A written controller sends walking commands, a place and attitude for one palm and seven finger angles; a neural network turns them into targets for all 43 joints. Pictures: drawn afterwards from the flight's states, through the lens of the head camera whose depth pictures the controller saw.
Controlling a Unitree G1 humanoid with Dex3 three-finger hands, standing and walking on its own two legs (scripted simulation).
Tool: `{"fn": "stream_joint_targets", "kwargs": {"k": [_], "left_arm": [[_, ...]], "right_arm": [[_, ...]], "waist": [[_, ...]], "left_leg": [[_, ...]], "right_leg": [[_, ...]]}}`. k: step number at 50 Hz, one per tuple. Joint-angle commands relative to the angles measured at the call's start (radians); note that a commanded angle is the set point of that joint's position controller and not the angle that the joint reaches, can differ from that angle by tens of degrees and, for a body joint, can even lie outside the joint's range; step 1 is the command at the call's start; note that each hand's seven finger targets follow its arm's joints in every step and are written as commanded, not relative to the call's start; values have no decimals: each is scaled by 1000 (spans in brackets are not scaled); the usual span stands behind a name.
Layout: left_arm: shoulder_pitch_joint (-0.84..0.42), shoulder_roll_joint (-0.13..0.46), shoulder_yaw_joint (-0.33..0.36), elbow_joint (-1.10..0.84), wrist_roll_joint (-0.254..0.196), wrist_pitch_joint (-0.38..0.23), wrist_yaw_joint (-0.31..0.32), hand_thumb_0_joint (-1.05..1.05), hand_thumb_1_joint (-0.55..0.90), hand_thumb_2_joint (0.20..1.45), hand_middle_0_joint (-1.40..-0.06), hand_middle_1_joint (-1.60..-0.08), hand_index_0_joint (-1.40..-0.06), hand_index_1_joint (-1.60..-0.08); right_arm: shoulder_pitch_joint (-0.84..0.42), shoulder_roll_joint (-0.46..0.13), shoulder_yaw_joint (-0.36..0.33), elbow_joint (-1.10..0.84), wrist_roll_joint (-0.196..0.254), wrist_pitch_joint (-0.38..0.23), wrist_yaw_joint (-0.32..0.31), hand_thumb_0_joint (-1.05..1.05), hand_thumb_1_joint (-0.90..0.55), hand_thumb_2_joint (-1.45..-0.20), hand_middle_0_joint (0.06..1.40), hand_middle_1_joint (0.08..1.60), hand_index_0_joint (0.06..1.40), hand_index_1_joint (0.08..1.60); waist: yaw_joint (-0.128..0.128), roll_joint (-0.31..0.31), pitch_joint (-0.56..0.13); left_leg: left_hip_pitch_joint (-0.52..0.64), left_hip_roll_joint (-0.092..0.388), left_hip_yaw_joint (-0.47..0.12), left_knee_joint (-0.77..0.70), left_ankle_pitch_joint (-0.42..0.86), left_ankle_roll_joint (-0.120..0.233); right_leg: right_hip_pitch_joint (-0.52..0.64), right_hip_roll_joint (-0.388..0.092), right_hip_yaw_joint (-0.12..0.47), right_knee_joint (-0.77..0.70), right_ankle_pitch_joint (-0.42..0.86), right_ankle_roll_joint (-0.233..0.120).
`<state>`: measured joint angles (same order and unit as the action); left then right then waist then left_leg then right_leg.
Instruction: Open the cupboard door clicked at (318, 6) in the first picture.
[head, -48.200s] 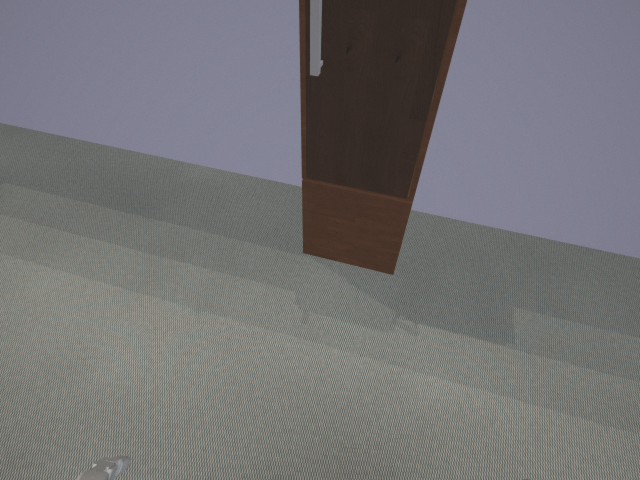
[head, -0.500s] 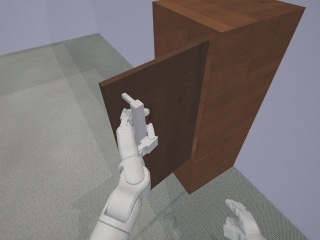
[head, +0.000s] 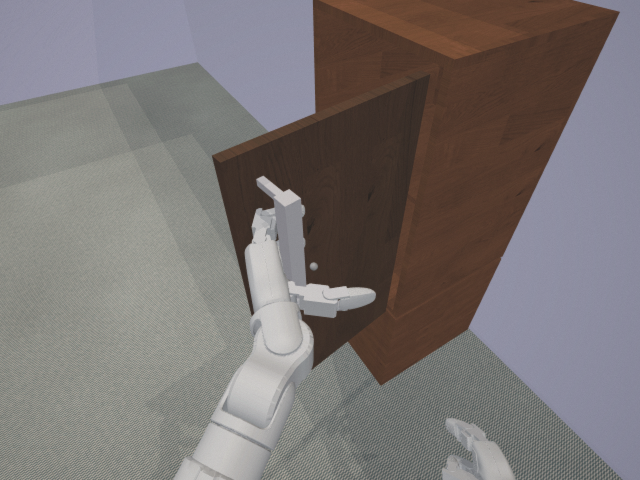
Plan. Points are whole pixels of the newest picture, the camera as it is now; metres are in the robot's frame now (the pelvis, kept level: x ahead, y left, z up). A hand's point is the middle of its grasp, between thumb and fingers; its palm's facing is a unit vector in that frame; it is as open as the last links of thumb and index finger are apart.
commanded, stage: open thumb and fingers to let go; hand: left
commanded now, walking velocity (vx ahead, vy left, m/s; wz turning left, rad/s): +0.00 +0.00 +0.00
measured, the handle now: (282, 243) +0.37 +0.08 +0.13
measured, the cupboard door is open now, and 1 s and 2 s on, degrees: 98 100 100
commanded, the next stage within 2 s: slide the hand sideways off the handle in 0.22 s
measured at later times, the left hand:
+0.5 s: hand (311, 287) +0.30 +0.04 +0.12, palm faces -0.05 -0.99 -0.11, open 15.9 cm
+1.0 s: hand (283, 312) +0.27 +0.07 +0.12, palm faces -0.07 -1.00 +0.01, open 16.3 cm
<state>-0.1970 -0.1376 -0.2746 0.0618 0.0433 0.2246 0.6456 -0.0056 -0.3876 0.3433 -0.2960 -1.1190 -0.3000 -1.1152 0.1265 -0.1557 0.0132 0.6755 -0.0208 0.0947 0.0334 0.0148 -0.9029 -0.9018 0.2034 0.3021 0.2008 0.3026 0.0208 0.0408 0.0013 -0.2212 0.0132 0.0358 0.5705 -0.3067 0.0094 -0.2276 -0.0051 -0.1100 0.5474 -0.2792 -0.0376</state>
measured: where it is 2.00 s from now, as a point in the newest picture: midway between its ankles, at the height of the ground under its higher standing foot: outside the picture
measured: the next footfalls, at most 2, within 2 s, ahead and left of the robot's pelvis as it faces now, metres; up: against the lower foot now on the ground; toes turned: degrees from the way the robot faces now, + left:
none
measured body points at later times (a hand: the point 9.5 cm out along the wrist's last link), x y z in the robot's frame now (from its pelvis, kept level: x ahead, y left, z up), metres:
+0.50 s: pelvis -0.01 -0.01 +0.00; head -0.02 -0.02 +0.45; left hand +0.30 +0.09 +0.13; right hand +0.17 -0.21 -0.10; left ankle +0.00 +0.11 -0.73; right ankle +0.01 -0.10 -0.73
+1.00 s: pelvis +0.01 +0.00 +0.00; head -0.01 -0.01 +0.45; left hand +0.26 +0.12 +0.13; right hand +0.20 -0.20 -0.07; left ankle +0.00 +0.11 -0.73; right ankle +0.01 -0.10 -0.73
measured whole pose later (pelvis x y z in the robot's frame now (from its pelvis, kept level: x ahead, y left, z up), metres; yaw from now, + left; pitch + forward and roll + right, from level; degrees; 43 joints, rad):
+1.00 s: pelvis +0.01 +0.00 +0.00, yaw -2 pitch -3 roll +0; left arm 0.15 0.07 -0.19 -0.23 -0.09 0.11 0.09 -0.02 -0.50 0.30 -0.15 -0.31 -0.15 -0.30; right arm 0.17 -0.18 0.06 0.52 0.03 0.06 0.00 0.02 -0.90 -0.90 0.20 0.30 0.20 0.30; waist 0.03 0.03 0.00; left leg -0.16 0.02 0.06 0.51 -0.29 0.01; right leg -0.18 0.01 -0.08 0.50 -0.26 -0.04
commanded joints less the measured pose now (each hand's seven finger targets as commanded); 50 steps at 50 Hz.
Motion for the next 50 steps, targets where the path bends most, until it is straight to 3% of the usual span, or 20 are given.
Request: {"fn": "stream_joint_targets", "kwargs": {"k": [1, 10, 14, 16, 17, 18, 19, 20, 22, 24, 26, 28, 29, 31, 34, 35, 37, 42, 47, 50], "left_arm": [[-319, -154, -10, -213, 29, -70, 12, 0, -500, 300, -225, -750, -225, -750], [-341, -107, 38, -181, 26, -90, 17, 0, -500, 300, -150, -300, -150, -300], [-357, -124, 29, -162, 25, -95, 15, 0, -500, 300, -150, -300, -150, -300], [-379, -124, 25, -158, 34, -101, 18, 0, -500, 300, -150, -300, -150, -300], [-320, -85, -193, -169, 97, -147, -199, 0, -500, 300, -150, -300, -150, -300], [-391, -18, -127, -215, 54, -200, -310, 0, -500, 300, -150, -300, -150, -300], [-419, 36, -102, -227, 42, -237, -375, 0, -500, 300, -150, -300, -150, -300], [-417, 54, -104, -233, 28, -260, -433, 0, -500, 300, -150, -300, -150, -300], [-438, 68, -115, -212, -24, -291, -556, 0, -500, 300, -150, -300, -150, -300], [-425, 64, -61, -193, -108, -280, -606, 0, -500, 300, -150, -300, -150, -300], [-346, 45, -12, -170, -179, -252, -605, 0, -500, 300, -150, -300, -150, -300], [-271, 64, 45, -197, -209, -234, -581, 0, -500, 300, -150, -300, -150, -300], [-244, 51, 43, -220, -207, -229, -567, 0, -500, 300, -150, -300, -150, -300], [-153, 75, 61, -268, -179, -235, -536, 0, -500, 300, -150, -300, -150, -300], [-114, 99, 48, -335, -115, -240, -510, 0, -500, 300, -150, -300, -150, -300], [-85, 131, 62, -341, -96, -238, -505, 0, -500, 300, -150, -300, -150, -300], [-88, 132, 47, -371, -78, -229, -505, 0, -500, 300, -150, -300, -150, -300], [10, 205, 126, -452, -101, -193, -527, 0, -500, 300, -150, -300, -150, -300], [136, 187, 122, -556, -137, -184, -548, 0, -500, 300, -150, -300, -150, -300], [249, 187, 106, -618, -129, -195, -565, 0, -500, 300, -150, -300, -150, -300]], "right_arm": [[-167, -85, -25, -167, -4, -59, -3, 0, -900, -900, 200, 300, 200, 300], [-163, -80, -25, -162, -7, -61, -18, 0, -900, -900, 200, 300, 200, 300], [-165, -81, -23, -160, -8, -66, -19, 0, -900, -900, 200, 300, 200, 300], [-163, -82, -25, -156, -8, -70, -18, 0, -900, -900, 200, 300, 200, 300], [-76, -116, -21, -154, -5, -49, -13, 0, -900, -900, 200, 300, 200, 300], [-70, -114, -26, -188, 9, -48, -27, 0, -900, -900, 200, 300, 200, 300], [-68, -114, -24, -198, 12, -50, -42, 0, -900, -900, 200, 300, 200, 300], [-66, -113, -18, -209, 15, -49, -51, 0, -900, -900, 200, 300, 200, 300], [-59, -111, -4, -224, 27, -64, -62, 0, -900, -900, 200, 300, 200, 300], [-83, -107, 7, -244, 42, -83, -74, 0, -900, -900, 200, 300, 200, 300], [-104, -108, 15, -252, 52, -103, -76, 0, -900, -900, 200, 300, 200, 300], [-117, -113, 16, -257, 55, -118, -67, 0, -900, -900, 200, 300, 200, 300], [-114, -111, 15, -263, 53, -125, -60, 0, -900, -900, 200, 300, 200, 300], [-109, -112, 10, -275, 50, -125, -42, 0, -900, -900, 200, 300, 200, 300], [-92, -112, 4, -289, 43, -118, -23, 0, -900, -900, 200, 300, 200, 300], [-90, -115, 2, -290, 42, -112, -19, 0, -900, -900, 200, 300, 200, 300], [-98, -112, 6, -303, 42, -103, -19, 0, -900, -900, 200, 300, 200, 300], [-116, -108, 14, -323, 41, -90, -37, 0, -900, -900, 200, 300, 200, 300], [-113, -106, 16, -334, 44, -98, -39, 0, -900, -900, 200, 300, 200, 300], [-98, -109, 11, -344, 45, -106, -31, 0, -900, -900, 200, 300, 200, 300]], "waist": [[8, -113, -209], [12, -120, -200], [4, -142, -171], [5, -118, -171], [-78, -175, -111], [-60, -146, -199], [-47, -118, -253], [-50, -49, -258], [-70, -60, -250], [-54, -67, -235], [-35, -101, -190], [-6, -132, -181], [-2, -153, -186], [19, -135, -187], [13, -115, -173], [19, -99, -163], [10, -80, -133], [24, -83, -155], [22, -64, -164], [24, -33, -176]], "left_leg": [[63, -3, -52, -68, 203, -6], [61, -15, -38, -68, 188, 0], [61, -18, -38, -70, 159, 2], [67, -15, -43, -76, 154, 0], [83, -17, -55, -105, 194, 18], [90, -23, -47, -96, 229, 25], [101, -28, -43, -92, 250, 29], [119, -27, -38, -87, 248, 28], [131, -30, -45, -86, 214, 32], [117, -31, -50, -99, 160, 28], [95, -24, -59, -119, 112, 20], [74, -22, -61, -131, 106, 15], [77, -20, -61, -134, 123, 17], [71, -13, -53, -140, 153, 12], [69, -10, -37, -133, 174, 15], [63, -9, -34, -134, 168, 14], [55, -10, -31, -137, 128, 16], [67, -15, -20, -138, 144, 20], [80, -9, -21, -136, 199, 14], [87, -7, -22, -124, 253, 11]], "right_leg": [[26, -12, 50, -121, 87, -9], [45, -23, 77, -172, 54, -5], [23, -27, 81, -191, 7, -1], [16, -25, 80, -185, 2, -5], [-4, -15, 92, -130, 130, -7], [40, -14, 87, -102, 222, -8], [77, -15, 89, -82, 273, -9], [74, -18, 91, -83, 282, -10], [53, -15, 78, -87, 257, -9], [51, -7, 73, -114, 185, -3], [37, 0, 59, -137, 103, 2], [52, 1, 54, -145, 75, 4], [54, 4, 49, -139, 89, 6], [66, 3, 46, -124, 114, 3], [58, 2, 58, -117, 151, 3], [61, 1, 65, -122, 137, 0], [45, -1, 72, -133, 90, 0], [88, -2, 83, -154, 115, 3], [105, 6, 67, -130, 201, 4], [106, 9, 57, -101, 267, 0]]}}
